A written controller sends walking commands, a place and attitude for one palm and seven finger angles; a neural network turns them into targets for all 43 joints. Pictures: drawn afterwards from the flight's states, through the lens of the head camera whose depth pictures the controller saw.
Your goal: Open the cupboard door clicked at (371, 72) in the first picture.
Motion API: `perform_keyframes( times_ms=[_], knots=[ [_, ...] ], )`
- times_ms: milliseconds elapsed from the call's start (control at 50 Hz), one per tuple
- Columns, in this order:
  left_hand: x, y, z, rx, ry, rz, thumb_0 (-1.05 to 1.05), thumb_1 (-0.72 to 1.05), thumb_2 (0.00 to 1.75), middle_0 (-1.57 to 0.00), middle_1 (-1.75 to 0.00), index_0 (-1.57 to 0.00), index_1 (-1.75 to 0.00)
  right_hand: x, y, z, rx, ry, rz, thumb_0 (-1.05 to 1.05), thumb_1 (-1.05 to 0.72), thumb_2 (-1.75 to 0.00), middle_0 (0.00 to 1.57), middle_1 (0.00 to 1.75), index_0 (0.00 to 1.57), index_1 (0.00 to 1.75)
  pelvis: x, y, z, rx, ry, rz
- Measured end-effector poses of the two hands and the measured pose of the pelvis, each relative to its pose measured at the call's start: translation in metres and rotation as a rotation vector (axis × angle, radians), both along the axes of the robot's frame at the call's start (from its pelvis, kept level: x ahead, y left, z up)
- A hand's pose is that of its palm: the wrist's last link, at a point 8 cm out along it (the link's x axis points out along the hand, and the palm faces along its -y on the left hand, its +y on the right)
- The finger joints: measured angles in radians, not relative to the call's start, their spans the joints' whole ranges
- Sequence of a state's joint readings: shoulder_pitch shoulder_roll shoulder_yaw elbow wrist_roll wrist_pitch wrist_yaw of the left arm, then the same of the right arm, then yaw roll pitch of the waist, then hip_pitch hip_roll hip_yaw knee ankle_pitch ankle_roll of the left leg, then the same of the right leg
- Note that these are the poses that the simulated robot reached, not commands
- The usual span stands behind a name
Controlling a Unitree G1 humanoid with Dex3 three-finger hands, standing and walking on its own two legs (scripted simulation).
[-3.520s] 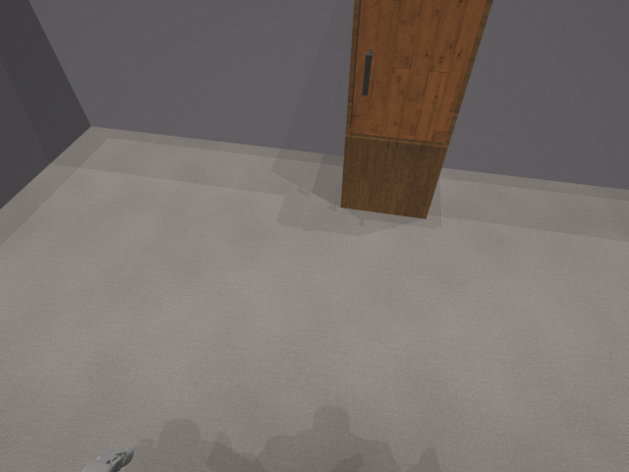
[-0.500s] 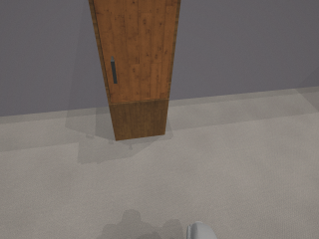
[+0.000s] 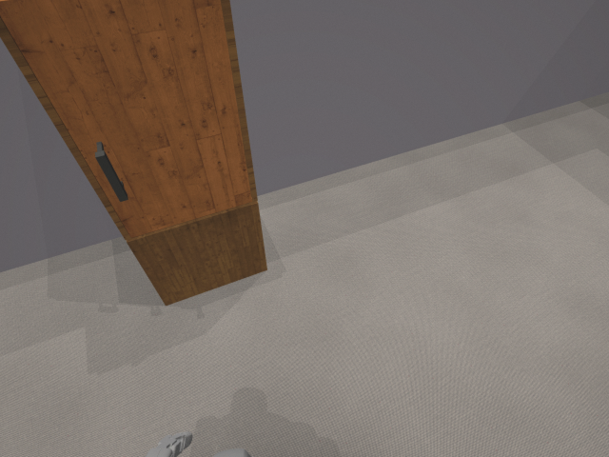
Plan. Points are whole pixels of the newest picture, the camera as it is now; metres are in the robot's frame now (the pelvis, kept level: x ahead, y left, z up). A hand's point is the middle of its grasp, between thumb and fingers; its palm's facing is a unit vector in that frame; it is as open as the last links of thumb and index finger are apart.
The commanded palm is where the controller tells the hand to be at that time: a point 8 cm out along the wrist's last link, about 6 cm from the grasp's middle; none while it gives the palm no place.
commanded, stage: turn to face it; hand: left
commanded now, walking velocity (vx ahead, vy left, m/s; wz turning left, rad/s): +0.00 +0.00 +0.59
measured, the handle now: (111, 172) +0.70 +0.44 -0.09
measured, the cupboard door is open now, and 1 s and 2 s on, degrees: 0 0 0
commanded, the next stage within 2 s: take the last steps up to it in 0.64 s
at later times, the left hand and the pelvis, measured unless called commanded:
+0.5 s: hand out of the picture +0.02 +0.27 -0.16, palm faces +0.25 -0.93 -0.25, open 7.4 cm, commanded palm none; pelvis +0.02 +0.05 +0.01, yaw +12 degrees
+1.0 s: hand out of the picture -0.04 +0.15 -0.14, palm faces +0.41 -0.88 -0.23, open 7.3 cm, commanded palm none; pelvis +0.02 -0.02 +0.02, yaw +21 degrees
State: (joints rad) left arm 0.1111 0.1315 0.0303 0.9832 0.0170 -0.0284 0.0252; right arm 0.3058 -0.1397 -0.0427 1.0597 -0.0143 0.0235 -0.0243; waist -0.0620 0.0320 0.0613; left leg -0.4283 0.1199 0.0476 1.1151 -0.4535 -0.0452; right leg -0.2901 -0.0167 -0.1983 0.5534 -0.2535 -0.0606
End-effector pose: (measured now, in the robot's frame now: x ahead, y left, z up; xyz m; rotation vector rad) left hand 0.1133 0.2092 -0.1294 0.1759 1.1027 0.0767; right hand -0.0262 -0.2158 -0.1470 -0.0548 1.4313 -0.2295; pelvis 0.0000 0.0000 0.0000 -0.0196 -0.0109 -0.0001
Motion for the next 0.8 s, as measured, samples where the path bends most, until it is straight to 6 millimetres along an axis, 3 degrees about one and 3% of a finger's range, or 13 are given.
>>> perform_keyframes(
  times_ms=[120, 220, 320, 440, 600, 720, 800],
  knots=[
    [-0.007, 0.027, -0.003, -0.013, -0.008, 0.099, -0.01, 0.92, 0.9, -0.2, -0.3, -0.2, -0.3, 0.065, 0.002, 0.01, -0.039, -0.083, 0.124, 0.01, -0.93, -0.9, 0.2, 0.3, 0.2, 0.29, 0.01, 0.015, 0.001, -0.009, -0.001, 0.08],
    [-0.037, 0.064, -0.025, -0.027, 0.044, 0.207, 0.0, 0.91, 0.9, -0.2, -0.3, -0.2, -0.3, 0.105, 0.013, 0.014, -0.094, -0.135, 0.227, 0.01, -0.92, -0.9, 0.2, 0.3, 0.2, 0.29, 0.015, 0.037, -0.011, -0.017, 0.002, 0.136],
    [-0.077, 0.091, -0.02, 0.001, 0.169, 0.263, 0.0, 0.91, 0.9, -0.2, -0.3, -0.2, -0.3, 0.125, 0.029, 0.029, -0.109, -0.159, 0.283, 0.0, -0.91, -0.9, 0.2, 0.3, 0.2, 0.29, 0.017, 0.048, 0.001, -0.018, 0.018, 0.16],
    [-0.107, 0.103, -0.003, 0.032, 0.223, 0.316, 0.01, 0.91, 0.9, -0.2, -0.3, -0.19, -0.3, 0.137, 0.04, 0.036, -0.085, -0.157, 0.326, 0.0, -0.91, -0.9, 0.21, 0.3, 0.2, 0.3, 0.02, 0.051, 0.013, -0.017, 0.025, 0.192],
    [-0.109, 0.085, 0.007, 0.054, 0.198, 0.353, 0.01, 0.91, 0.9, -0.19, -0.3, -0.19, -0.3, 0.142, 0.032, 0.025, -0.035, -0.154, 0.352, 0.0, -0.9, -0.9, 0.21, 0.3, 0.2, 0.3, 0.019, 0.034, 0.013, 0.005, 0.009, 0.239],
    [-0.101, 0.048, 0.011, 0.076, 0.112, 0.365, 0.01, 0.91, 0.9, -0.2, -0.3, -0.19, -0.3, 0.144, 0.005, 0.002, 0.013, -0.148, 0.364, 0.0, -0.9, -0.9, 0.21, 0.3, 0.2, 0.3, 0.016, 0.004, 0.003, 0.04, 0.004, 0.275],
    [-0.112, 0.019, 0.018, 0.069, 0.093, 0.388, 0.0, 0.91, 0.9, -0.2, -0.3, -0.2, -0.3, 0.148, -0.011, 0.0, 0.025, -0.131, 0.385, 0.0, -0.91, -0.9, 0.21, 0.3, 0.2, 0.3, 0.012, -0.011, 0.007, 0.047, -0.007, 0.313]
  ],
)
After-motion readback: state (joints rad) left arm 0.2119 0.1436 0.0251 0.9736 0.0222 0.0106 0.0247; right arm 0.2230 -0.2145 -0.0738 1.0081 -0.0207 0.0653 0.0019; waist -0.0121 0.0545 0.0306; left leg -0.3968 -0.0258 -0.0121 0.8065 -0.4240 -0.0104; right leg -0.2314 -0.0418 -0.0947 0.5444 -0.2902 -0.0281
